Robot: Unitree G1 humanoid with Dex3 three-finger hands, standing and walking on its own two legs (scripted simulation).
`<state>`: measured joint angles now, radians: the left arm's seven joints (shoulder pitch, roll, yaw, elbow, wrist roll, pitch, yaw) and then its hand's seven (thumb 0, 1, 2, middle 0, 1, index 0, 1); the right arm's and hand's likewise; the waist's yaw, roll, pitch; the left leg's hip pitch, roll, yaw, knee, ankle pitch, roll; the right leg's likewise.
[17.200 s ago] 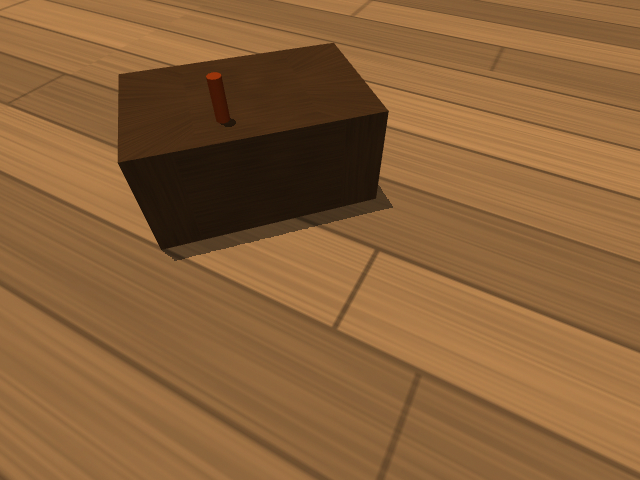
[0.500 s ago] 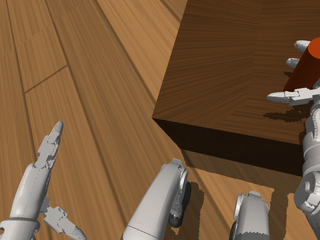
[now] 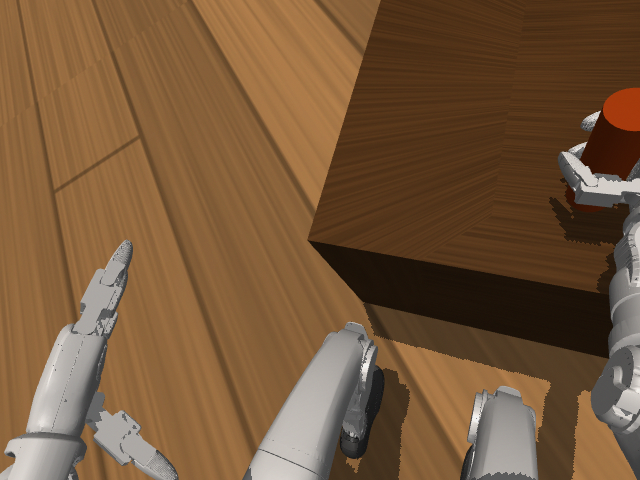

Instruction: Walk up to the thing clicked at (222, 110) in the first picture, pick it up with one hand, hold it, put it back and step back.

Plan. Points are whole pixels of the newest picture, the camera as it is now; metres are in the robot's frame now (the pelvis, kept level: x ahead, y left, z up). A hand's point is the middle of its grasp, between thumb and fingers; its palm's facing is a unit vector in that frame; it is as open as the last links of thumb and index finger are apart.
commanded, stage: settle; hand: right
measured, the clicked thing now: (607, 159) +0.53 -0.15 -0.03
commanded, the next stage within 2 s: lift in 0.60 s
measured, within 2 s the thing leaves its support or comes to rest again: leaves its support in 0.02 s
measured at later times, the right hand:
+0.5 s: hand (631, 117) +0.54 -0.16 +0.03, palm faces +0.03 +1.00 +0.01, open 7.0 cm
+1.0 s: hand (630, 101) +0.53 -0.14 +0.06, palm faces +0.03 +1.00 +0.02, open 7.1 cm
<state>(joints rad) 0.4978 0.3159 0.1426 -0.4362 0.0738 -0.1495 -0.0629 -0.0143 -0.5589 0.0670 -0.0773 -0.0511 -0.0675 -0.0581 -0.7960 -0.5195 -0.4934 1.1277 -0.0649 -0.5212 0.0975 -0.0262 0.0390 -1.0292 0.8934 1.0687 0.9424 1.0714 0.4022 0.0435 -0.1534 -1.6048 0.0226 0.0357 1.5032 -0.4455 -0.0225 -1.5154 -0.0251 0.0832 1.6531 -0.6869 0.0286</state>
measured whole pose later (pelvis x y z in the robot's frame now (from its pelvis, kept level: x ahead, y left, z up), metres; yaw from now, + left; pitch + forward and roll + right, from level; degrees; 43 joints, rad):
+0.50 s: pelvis +0.01 +0.00 +0.04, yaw +0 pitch +29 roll +4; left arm 0.44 0.28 0.10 -0.27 0.08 -0.12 -0.04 -0.01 -0.55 0.06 -0.07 -0.05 -0.07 -0.06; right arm -0.85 -0.51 -0.46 1.19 -0.04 -0.50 0.09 -0.01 0.07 -1.13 0.86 1.18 0.90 1.18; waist 0.35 0.03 -0.16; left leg -1.45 0.02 0.03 1.37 -0.43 -0.03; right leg -1.37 -0.03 0.07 1.52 -0.66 0.02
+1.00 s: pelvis +0.03 +0.00 +0.07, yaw +0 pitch +27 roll +3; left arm 0.46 0.25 0.06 -0.22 0.08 -0.12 -0.03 -0.02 -0.53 0.05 -0.06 -0.04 -0.06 -0.04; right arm -0.77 -0.41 -0.43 1.11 -0.01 -0.48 0.08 -0.01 0.08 -1.16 0.84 1.22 0.89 1.21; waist 0.30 0.02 -0.15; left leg -1.31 0.01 0.03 1.27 -0.41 -0.02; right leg -1.22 -0.04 0.06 1.39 -0.63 0.03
